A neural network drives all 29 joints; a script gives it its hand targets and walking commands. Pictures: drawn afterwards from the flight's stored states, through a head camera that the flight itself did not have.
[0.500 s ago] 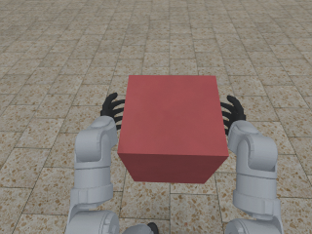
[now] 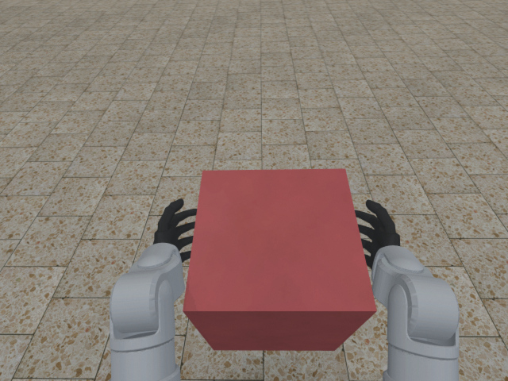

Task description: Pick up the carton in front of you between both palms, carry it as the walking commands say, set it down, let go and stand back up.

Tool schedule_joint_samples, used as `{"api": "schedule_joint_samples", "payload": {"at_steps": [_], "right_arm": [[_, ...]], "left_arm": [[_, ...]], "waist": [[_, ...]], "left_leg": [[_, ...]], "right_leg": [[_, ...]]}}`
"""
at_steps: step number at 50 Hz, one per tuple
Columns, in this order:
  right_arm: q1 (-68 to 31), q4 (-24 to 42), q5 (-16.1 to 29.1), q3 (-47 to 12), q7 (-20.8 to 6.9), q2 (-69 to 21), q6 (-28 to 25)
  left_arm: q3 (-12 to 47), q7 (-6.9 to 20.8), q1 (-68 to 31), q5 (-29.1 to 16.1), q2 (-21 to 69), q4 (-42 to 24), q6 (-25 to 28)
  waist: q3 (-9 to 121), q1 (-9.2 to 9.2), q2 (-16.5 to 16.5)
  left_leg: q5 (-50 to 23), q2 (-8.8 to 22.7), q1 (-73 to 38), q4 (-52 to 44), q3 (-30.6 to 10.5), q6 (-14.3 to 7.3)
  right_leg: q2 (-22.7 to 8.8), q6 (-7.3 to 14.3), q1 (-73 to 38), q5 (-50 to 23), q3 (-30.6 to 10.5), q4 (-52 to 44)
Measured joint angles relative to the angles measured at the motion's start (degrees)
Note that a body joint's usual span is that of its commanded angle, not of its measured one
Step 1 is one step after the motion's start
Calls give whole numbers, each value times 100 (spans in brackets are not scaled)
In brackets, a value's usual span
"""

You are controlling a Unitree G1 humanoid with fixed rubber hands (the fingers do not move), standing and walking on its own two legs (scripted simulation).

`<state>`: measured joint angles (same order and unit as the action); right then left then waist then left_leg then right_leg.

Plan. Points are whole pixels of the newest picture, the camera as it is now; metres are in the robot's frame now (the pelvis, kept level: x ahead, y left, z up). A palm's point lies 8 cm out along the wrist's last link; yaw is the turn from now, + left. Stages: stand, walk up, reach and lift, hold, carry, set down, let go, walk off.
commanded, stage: carry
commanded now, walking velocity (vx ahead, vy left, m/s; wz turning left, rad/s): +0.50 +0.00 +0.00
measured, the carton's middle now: (273, 267) +0.28 +0.00 +0.04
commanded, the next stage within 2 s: none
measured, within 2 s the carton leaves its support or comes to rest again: neither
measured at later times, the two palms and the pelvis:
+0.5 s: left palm (187, 139) +0.55 +0.18 +0.09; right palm (330, 136) +0.55 -0.12 +0.10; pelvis +0.31 +0.03 -0.01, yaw -1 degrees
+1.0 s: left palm (212, 76) +0.82 +0.16 +0.10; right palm (324, 78) +0.82 -0.14 +0.09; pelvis +0.57 +0.01 +0.00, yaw +1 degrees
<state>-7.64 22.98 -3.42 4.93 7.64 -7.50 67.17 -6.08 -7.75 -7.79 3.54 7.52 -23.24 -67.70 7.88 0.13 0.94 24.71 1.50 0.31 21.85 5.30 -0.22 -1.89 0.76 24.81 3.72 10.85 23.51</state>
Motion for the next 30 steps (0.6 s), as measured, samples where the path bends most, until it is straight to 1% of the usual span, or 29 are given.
{"api": "schedule_joint_samples", "payload": {"at_steps": [1,2,3,4,5,6,7,9,14,18,21,22,23,24,25,27,28,29,30], "right_arm": [[74,41,-5,30,-7,11,46],[149,51,-8,63,-12,16,102],[226,53,-19,73,-13,19,167],[294,52,-32,61,-14,22,230],[347,44,-41,33,-15,24,281],[386,33,-46,-6,-16,26,316],[417,25,-49,-44,-16,26,333],[468,36,-53,-109,-19,25,322],[594,213,-65,-198,-29,22,238],[666,443,-61,-205,-32,21,246],[632,511,-48,-177,-32,23,299],[589,504,-41,-166,-31,25,321],[521,468,-35,-158,-32,25,336],[453,336,-36,-177,-32,23,299],[372,169,-42,-192,-33,21,275],[288,-58,-44,-195,-33,17,277],[309,-88,-42,-188,-33,16,279],[359,-77,-36,-179,-34,16,270],[417,-42,-29,-171,-35,17,251]], "left_arm": [[77,1,39,10,-1,53,-2],[141,2,62,26,-3,136,-25],[182,3,87,34,-6,205,-76],[206,4,130,38,-8,237,-135],[219,5,199,42,-12,232,-184],[223,6,280,44,-15,201,-219],[223,7,357,44,-18,161,-235],[220,10,474,40,-21,73,-230],[248,28,610,20,-22,-124,-153],[300,37,607,14,-23,-292,-175],[312,38,537,32,-24,-346,-252],[302,38,501,41,-24,-354,-282],[275,37,456,52,-26,-357,-308],[204,37,407,56,-30,-310,-322],[130,37,374,62,-31,-238,-337],[54,37,356,81,-27,-122,-374],[62,37,369,89,-27,-89,-380],[91,38,388,95,-28,-71,-374],[127,40,410,98,-28,-66,-354]], "waist": [[48,-21,121],[68,-54,184],[69,-67,169],[57,-74,124],[42,-79,83],[30,-85,51],[20,-94,28],[11,-116,-12],[63,-137,-47],[111,-114,-45],[143,-125,-87],[140,-127,-118],[124,-123,-160],[106,-80,-303],[75,-31,-371],[-33,39,-330],[-88,59,-294],[-134,77,-267],[-170,93,-249]], "left_leg": [[134,147,214,679,14,40],[112,201,563,1567,-69,58],[158,157,984,2488,-185,58],[166,105,1401,3261,-237,36],[78,92,1772,3773,-230,13],[-85,119,2087,4003,-191,2],[-263,170,2350,4008,-148,7],[-557,274,2752,3635,-85,50],[-1371,468,3227,2051,31,179],[-1923,457,3217,1145,219,155],[-2038,381,2987,743,452,65],[-1979,330,2832,597,564,28],[-2028,267,2664,501,651,-52],[-2072,176,2654,699,734,-209],[-1890,143,2662,922,790,-321],[-1559,160,2513,963,822,-406],[-1518,166,2375,825,824,-381],[-1534,160,2221,644,823,-332],[-1541,146,2059,452,822,-323]], "right_leg": [[65,146,-16,-30,82,185],[97,248,-27,182,132,399],[85,306,-93,410,152,490],[64,328,-207,575,154,467],[52,320,-353,659,150,367],[48,269,-516,662,138,215],[53,250,-681,667,122,55],[57,242,-1007,695,83,-248],[58,141,-1808,886,15,-831],[24,-28,-2409,1257,-13,-993],[-42,-201,-2797,1696,-69,-870],[-96,-269,-2877,1916,-104,-687],[-180,-331,-2887,2200,-136,-340],[-369,-348,-2722,2464,-156,268],[-452,-332,-2364,2376,-294,1178],[-297,-247,-1437,2283,-649,3052],[-224,-177,-1004,2183,-710,3684],[-193,-122,-630,2029,-712,4025],[-196,-87,-314,1852,-691,4117]]}}
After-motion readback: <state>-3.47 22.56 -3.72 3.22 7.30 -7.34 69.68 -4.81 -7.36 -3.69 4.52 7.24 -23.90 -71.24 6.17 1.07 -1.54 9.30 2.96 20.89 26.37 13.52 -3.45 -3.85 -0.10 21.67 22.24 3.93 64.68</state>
